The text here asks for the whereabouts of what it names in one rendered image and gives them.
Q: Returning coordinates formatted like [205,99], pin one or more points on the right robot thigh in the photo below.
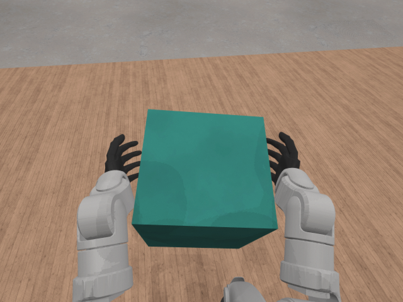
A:
[241,291]

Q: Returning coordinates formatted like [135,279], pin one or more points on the robot left hand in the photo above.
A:
[115,160]

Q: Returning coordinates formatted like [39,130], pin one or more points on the left robot forearm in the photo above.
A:
[103,270]

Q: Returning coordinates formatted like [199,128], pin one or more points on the right robot shin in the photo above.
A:
[237,279]

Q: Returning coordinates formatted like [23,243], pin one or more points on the robot right hand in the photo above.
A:
[288,159]

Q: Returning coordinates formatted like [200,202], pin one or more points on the right robot forearm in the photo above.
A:
[308,265]

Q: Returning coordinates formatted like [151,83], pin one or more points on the carton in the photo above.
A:
[204,181]

